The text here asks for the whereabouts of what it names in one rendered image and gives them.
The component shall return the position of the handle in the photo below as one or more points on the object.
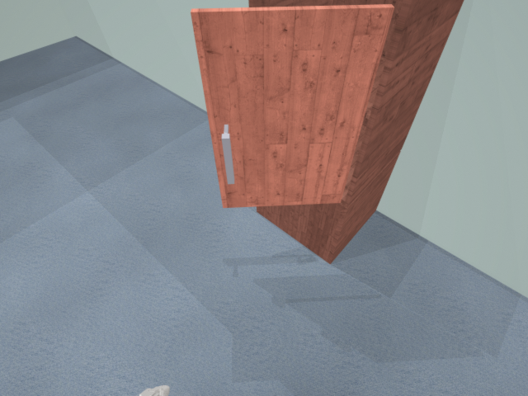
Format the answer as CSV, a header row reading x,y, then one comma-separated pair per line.
x,y
228,155

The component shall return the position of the cupboard door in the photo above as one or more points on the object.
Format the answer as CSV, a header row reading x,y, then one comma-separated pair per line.
x,y
293,84

